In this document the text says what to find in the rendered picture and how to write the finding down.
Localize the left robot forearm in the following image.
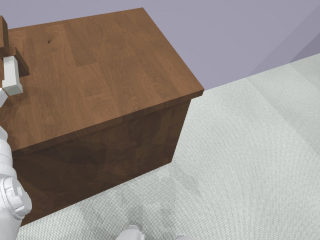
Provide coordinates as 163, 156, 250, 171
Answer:
0, 126, 17, 179

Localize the counter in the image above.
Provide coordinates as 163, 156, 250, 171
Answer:
0, 7, 205, 227

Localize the left robot thigh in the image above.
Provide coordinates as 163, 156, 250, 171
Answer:
115, 229, 145, 240

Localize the robot left upper arm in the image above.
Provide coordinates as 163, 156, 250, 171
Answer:
0, 177, 32, 240

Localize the left robot shin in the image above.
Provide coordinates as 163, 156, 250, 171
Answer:
128, 225, 140, 231

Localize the tap lever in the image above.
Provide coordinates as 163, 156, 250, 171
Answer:
2, 56, 23, 96

